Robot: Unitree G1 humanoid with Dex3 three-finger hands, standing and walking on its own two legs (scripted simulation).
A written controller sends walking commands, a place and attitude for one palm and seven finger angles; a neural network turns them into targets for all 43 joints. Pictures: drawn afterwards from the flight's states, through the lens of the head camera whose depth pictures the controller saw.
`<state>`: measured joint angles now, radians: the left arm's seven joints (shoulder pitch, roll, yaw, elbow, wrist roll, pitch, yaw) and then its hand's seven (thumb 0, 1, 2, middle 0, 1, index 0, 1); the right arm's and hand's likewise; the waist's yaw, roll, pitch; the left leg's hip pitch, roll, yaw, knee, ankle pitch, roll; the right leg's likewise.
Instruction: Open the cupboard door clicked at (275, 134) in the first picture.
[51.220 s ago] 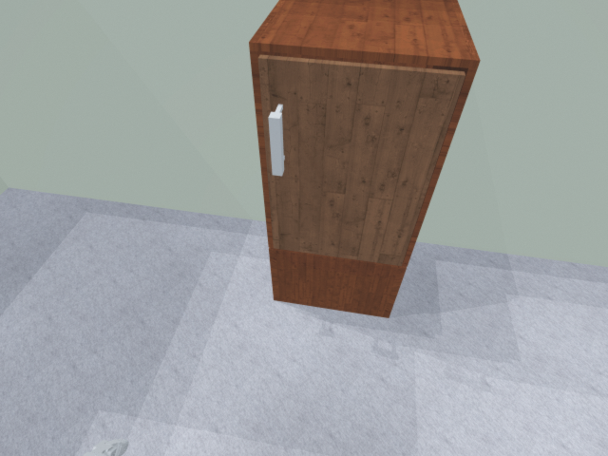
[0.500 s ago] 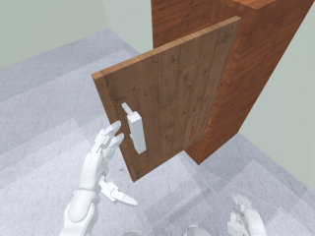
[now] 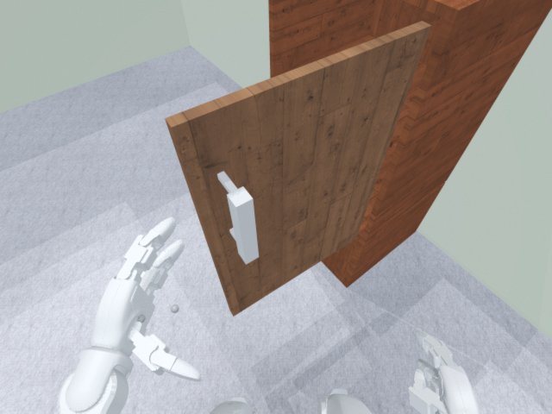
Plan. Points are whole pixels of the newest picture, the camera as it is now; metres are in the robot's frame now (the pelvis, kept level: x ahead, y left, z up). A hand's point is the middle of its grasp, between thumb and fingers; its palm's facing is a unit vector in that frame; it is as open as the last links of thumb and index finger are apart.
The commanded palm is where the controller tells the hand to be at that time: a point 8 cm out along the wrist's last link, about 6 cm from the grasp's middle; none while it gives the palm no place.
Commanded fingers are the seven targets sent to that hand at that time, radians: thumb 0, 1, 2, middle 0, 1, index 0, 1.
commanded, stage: draw the hand back to the body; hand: left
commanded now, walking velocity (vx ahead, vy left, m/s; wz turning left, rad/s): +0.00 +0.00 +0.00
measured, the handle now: (237, 219) +0.37 +0.08 +0.07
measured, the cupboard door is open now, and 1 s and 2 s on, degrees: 86 86 86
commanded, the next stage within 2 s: step back with the hand held close in 1.50 s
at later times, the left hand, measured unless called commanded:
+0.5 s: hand (94, 291) +0.23 +0.21 +0.14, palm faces +0.06 -0.98 -0.20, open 15.9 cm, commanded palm +0.20 +0.26 +0.15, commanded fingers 0.00 -0.15 0.45 -0.16 -0.30 -0.16 -0.30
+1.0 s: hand out of the picture +0.23 +0.27 +0.21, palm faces +0.39 -0.83 -0.39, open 10.5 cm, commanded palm +0.18 +0.31 +0.23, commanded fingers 0.00 0.73 0.82 -0.19 -0.30 -0.19 -0.30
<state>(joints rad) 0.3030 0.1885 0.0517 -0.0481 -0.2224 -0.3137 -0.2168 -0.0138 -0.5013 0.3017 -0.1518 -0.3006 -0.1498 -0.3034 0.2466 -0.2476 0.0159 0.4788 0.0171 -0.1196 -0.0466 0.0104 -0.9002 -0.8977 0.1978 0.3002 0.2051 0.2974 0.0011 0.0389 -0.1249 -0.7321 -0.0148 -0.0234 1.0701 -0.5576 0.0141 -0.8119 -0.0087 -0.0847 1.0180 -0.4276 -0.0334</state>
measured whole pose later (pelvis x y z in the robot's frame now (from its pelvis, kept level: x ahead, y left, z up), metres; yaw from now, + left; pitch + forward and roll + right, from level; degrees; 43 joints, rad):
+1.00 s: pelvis +0.03 +0.02 +0.07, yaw -1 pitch -2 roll -1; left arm 0.47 0.33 0.27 -0.39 -0.05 -0.07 0.12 0.00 0.39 0.68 -0.19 -0.30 -0.19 -0.30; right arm 0.22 -0.22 0.04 0.61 0.00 -0.14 -0.08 0.01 -0.90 -0.90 0.20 0.30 0.21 0.30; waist 0.06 0.07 -0.01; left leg -0.11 -0.03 0.01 0.50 -0.35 0.04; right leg -0.20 -0.01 -0.04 0.47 -0.23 0.01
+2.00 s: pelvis -0.01 +0.02 +0.07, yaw -3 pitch +0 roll +0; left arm 0.56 0.41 0.41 -0.46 -0.03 -0.16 0.13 0.01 0.89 0.90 -0.21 -0.30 -0.21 -0.30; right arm 0.18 -0.24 -0.02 0.57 0.00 -0.02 -0.08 0.01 -0.90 -0.90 0.20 0.30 0.21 0.30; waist -0.01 0.01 0.03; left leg -0.21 -0.03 0.05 0.49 -0.27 0.04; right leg -0.31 0.00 -0.01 0.45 -0.14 0.00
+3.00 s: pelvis -0.20 +0.00 +0.07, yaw -5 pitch +3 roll -1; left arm 0.63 0.52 0.50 -0.58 -0.05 -0.24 0.12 0.01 0.88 0.90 -0.22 -0.30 -0.22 -0.31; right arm 0.16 -0.21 0.00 0.59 0.00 -0.08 -0.08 0.01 -0.90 -0.90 0.20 0.30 0.21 0.30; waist -0.03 -0.05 -0.03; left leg -0.38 -0.01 0.04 0.51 -0.18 0.04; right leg -0.21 0.07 0.03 0.49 -0.32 -0.02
